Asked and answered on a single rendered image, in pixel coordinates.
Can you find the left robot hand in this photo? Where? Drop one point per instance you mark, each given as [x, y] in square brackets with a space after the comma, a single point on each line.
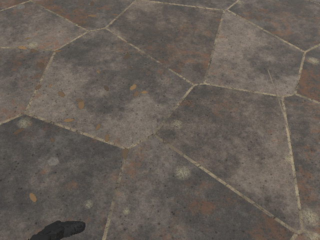
[58, 230]

